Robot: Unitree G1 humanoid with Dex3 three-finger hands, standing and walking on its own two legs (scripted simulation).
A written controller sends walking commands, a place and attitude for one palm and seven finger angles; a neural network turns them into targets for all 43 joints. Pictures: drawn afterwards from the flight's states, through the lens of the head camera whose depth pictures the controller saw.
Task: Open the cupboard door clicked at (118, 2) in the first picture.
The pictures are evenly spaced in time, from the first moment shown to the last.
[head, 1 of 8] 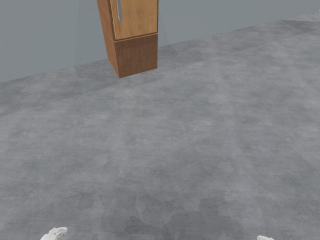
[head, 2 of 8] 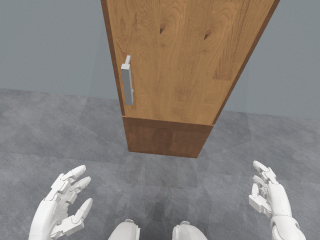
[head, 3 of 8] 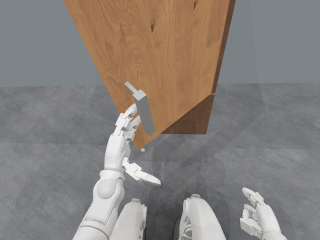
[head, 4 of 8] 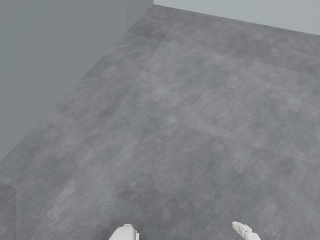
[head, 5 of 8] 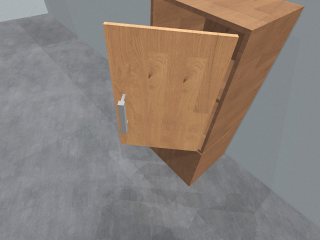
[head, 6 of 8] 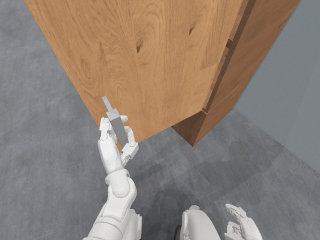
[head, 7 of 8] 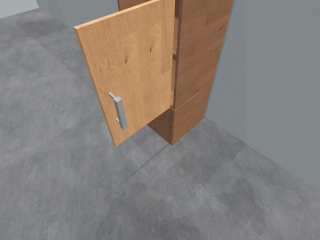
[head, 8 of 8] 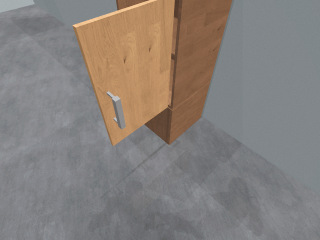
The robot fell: no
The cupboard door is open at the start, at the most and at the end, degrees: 0 90 89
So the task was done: yes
